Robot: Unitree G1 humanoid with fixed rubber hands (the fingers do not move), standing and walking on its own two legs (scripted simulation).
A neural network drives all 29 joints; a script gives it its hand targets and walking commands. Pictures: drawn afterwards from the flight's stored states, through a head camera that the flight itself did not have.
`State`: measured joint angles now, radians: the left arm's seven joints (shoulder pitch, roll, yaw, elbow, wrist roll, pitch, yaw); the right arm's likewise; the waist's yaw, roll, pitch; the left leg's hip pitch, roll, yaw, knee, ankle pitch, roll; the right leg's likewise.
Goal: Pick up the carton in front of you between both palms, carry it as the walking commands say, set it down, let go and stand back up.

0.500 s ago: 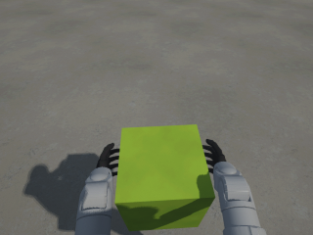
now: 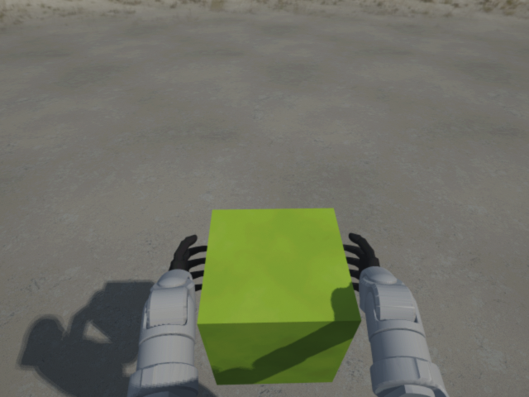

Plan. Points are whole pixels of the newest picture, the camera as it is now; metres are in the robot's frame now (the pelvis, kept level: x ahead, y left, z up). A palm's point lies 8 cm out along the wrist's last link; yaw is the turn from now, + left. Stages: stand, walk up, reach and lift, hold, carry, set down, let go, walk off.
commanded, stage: set down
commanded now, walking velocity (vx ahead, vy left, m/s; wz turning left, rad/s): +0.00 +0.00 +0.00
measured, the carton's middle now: (274, 298) +0.31 +0.00 -0.02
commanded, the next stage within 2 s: none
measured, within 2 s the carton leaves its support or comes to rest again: neither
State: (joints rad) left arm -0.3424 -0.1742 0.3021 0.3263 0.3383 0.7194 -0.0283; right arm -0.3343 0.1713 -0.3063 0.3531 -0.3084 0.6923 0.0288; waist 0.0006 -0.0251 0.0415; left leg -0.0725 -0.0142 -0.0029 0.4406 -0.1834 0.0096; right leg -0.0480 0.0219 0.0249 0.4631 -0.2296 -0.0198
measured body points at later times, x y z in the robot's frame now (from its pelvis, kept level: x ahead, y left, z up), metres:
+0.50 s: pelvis -0.01 +0.00 -0.05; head +0.18 +0.00 +0.35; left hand +0.37 +0.14 -0.14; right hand +0.37 -0.16 -0.14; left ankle +0.05 +0.12 -0.74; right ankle +0.03 -0.11 -0.74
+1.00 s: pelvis -0.04 +0.00 -0.19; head +0.20 +0.00 +0.19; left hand +0.43 +0.14 -0.27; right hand +0.42 -0.16 -0.27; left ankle +0.05 +0.12 -0.74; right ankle +0.03 -0.11 -0.74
